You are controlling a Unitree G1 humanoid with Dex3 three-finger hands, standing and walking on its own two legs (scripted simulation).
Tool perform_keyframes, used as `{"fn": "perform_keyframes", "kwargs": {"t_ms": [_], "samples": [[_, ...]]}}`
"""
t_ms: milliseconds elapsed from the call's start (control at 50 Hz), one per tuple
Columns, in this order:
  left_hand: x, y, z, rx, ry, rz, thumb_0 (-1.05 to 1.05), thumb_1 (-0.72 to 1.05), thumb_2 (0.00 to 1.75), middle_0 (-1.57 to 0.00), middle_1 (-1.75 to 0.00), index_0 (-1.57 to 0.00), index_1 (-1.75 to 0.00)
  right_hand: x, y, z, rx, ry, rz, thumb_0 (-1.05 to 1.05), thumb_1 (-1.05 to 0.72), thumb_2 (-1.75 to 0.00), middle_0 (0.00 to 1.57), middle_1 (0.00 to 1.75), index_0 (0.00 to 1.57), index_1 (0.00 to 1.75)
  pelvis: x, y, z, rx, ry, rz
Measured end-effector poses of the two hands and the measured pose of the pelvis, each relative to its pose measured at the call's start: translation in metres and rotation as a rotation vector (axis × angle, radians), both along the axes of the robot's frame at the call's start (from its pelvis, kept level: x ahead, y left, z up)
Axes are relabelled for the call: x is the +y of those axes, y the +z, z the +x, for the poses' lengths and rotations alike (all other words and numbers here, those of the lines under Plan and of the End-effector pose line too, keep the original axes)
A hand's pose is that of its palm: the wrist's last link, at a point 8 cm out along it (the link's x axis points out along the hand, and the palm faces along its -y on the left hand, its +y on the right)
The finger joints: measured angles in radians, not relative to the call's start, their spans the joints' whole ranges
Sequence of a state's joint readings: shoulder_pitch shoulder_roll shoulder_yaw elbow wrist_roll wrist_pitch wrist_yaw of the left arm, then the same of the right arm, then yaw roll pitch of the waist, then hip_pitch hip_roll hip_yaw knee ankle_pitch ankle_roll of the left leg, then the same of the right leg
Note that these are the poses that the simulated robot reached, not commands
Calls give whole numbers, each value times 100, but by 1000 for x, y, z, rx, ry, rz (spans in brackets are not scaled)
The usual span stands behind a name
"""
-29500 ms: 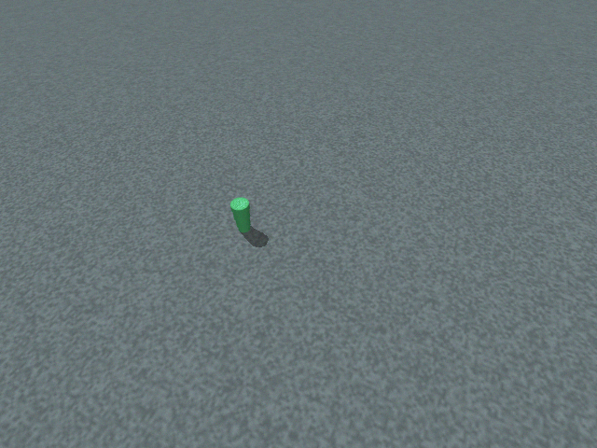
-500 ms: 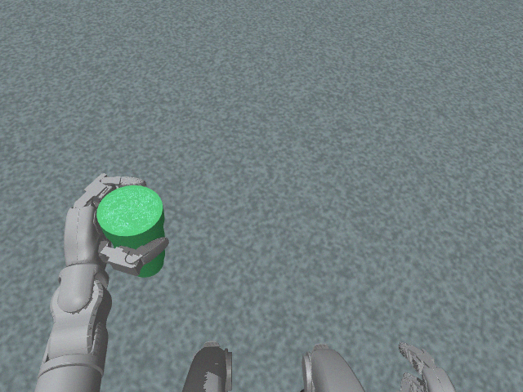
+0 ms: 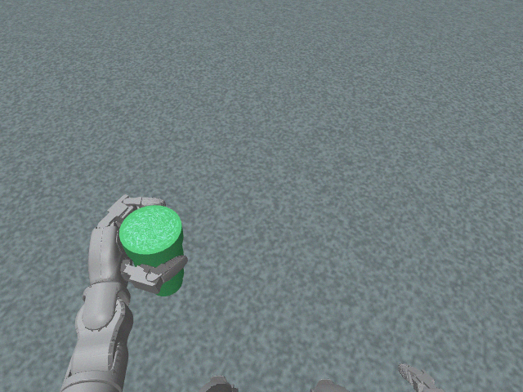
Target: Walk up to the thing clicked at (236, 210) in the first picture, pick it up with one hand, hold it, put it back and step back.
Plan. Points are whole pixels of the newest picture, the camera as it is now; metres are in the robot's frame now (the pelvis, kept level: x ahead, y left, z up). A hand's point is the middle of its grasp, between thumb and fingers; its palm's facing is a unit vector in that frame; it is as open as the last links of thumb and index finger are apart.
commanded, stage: lift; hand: left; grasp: from the side
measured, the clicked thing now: (159, 257) +0.35 +0.18 +0.00
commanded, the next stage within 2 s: hold in 0.46 s
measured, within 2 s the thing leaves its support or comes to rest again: neither
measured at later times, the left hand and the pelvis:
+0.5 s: hand (158, 234) +0.35 +0.16 +0.07, palm faces +0.15 -0.99 -0.01, open 10.8 cm; pelvis +0.01 -0.01 +0.02, yaw +0 degrees
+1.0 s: hand (151, 233) +0.34 +0.17 +0.08, palm faces +0.16 -0.99 +0.00, open 10.8 cm; pelvis +0.01 -0.01 +0.03, yaw +0 degrees
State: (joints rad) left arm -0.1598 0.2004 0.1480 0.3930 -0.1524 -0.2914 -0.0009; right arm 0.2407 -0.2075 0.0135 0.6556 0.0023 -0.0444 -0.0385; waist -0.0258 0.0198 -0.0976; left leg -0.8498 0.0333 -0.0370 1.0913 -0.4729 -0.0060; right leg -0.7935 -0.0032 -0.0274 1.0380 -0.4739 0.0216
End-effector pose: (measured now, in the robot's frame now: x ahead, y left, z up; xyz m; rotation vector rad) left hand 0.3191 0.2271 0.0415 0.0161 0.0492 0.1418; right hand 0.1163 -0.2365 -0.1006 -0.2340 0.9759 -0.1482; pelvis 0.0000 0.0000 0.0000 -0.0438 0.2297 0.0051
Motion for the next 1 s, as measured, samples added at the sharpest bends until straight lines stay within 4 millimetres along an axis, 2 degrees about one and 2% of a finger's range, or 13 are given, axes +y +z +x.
{"fn": "perform_keyframes", "kwargs": {"t_ms": [540,1000], "samples": [[-14,29,2,-26,5,-13,1,-45,108,-74,-102,-65,-103,-16,22,17,-14,-2,2,1,-93,-90,20,30,20,30,-11,23,15,-61,0,18],[-10,44,-8,-39,15,-12,1,-44,107,-75,-100,-65,-102,-11,34,19,-43,-1,12,1,-94,-90,20,30,20,30,-8,32,14,-107,-1,20]]}}
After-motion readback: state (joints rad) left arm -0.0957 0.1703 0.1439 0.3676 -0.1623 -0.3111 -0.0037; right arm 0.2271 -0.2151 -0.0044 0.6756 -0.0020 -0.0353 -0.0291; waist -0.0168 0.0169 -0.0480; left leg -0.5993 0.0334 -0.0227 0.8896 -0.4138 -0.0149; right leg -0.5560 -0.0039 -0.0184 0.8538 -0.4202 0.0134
